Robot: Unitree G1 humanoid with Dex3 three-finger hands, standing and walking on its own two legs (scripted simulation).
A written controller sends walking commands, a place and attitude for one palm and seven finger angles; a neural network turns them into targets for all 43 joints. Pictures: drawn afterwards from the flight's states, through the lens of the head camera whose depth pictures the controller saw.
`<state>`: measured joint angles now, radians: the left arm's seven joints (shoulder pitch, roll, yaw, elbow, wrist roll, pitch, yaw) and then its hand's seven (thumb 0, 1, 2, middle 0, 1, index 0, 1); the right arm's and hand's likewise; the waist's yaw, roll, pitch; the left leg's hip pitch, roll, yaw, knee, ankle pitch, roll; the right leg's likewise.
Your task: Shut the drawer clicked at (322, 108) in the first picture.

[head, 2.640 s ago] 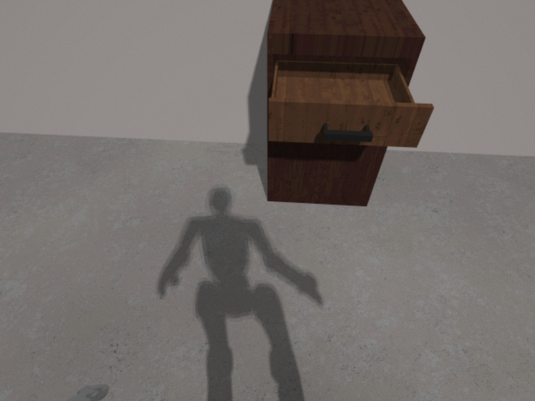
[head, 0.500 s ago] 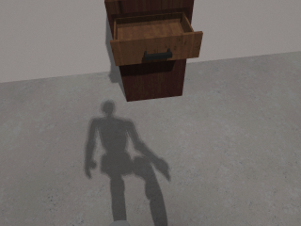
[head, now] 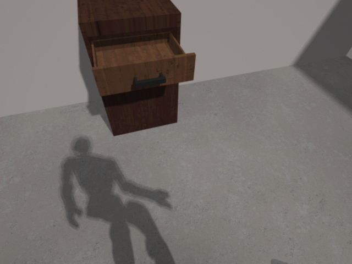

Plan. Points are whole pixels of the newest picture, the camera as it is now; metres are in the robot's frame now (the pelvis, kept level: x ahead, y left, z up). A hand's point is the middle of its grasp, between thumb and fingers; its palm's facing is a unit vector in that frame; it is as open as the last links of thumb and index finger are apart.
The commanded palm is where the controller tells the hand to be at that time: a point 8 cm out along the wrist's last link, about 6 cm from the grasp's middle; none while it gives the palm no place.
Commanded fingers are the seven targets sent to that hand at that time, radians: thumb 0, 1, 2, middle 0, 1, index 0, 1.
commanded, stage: walk to a spot facing it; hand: left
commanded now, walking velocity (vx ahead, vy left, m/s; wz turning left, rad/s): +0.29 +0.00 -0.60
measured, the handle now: (149, 79) +0.84 +0.23 -0.09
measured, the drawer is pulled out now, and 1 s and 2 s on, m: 0.29 0.29 0.29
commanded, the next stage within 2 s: turn to face it in 1.64 s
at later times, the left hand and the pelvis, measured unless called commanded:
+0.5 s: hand (124, 225) +0.24 +0.18 -0.18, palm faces -0.33 -0.94 -0.11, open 7.4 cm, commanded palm none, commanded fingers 0.00 0.90 0.90 -0.20 -0.30 -0.20 -0.30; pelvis +0.10 +0.04 -0.01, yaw -19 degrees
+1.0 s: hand (170, 173) +0.42 +0.07 -0.17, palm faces -0.49 -0.84 -0.24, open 7.3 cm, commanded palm none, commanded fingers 0.00 0.90 0.90 -0.20 -0.30 -0.20 -0.30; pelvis +0.28 -0.08 -0.01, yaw -34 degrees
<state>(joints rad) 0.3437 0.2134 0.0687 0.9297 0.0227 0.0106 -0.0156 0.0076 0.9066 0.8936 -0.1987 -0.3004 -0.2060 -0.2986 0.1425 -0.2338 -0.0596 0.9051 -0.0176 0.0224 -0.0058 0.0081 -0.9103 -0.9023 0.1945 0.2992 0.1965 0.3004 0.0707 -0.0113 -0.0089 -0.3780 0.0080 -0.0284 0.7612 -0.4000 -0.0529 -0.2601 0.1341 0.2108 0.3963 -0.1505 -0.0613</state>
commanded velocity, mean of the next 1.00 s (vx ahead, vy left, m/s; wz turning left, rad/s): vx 0.31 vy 0.00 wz -0.54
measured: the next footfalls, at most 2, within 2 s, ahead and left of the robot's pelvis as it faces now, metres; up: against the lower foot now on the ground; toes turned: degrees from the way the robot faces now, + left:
left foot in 0.08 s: +0.05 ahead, +0.12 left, +0.00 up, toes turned -4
right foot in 0.70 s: +0.27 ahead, -0.12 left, +0.00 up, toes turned -33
